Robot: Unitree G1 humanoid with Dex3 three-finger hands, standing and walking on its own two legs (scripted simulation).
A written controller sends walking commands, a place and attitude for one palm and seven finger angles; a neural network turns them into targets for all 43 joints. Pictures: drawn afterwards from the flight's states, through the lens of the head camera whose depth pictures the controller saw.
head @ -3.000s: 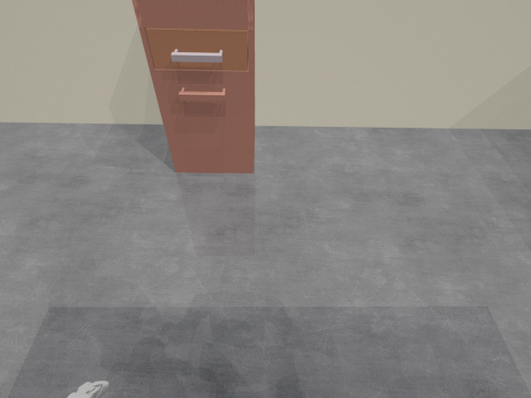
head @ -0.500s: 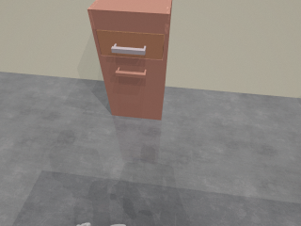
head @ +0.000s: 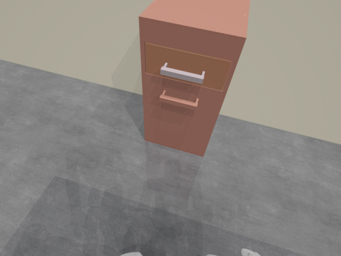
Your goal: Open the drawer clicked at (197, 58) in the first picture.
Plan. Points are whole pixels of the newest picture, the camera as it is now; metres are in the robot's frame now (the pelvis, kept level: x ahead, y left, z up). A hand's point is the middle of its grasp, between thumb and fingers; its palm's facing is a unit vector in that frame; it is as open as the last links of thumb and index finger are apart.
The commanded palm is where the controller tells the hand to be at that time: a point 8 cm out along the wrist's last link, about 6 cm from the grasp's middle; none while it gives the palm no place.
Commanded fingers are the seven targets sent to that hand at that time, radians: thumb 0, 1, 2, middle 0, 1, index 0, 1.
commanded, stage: turn to face it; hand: left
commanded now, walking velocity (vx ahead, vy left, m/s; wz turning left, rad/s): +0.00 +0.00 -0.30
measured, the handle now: (183, 72) +0.86 +0.03 -0.09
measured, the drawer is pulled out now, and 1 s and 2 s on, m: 0.00 0.00 0.00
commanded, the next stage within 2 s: take the last steps up to it in 0.24 s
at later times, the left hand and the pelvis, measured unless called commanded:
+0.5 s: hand out of the picture +0.08 +0.14 -0.16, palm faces -0.06 -0.97 -0.22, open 7.3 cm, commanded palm none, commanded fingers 0.00 0.90 0.90 -0.20 -0.30 -0.20 -0.30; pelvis +0.04 -0.04 +0.01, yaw -7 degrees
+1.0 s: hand (145, 208) +0.27 +0.10 -0.17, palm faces -0.20 -0.96 -0.22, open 7.4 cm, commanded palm none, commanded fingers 0.00 0.90 0.90 -0.20 -0.30 -0.20 -0.30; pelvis +0.16 -0.07 -0.01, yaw -11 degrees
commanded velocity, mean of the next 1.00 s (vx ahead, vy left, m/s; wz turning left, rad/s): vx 0.20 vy -0.01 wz -0.12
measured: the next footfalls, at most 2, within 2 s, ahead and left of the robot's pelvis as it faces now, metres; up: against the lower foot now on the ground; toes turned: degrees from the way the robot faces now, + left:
right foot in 0.28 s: +0.07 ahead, -0.14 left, +0.00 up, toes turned -11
left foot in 0.62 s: +0.10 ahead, +0.09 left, +0.00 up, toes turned +0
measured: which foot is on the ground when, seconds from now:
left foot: down 0.00-0.28, up 0.30-0.60, down 0.62-1.00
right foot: up 0.00-0.26, down 0.28-0.62, up 0.64-0.98, down 1.00-1.00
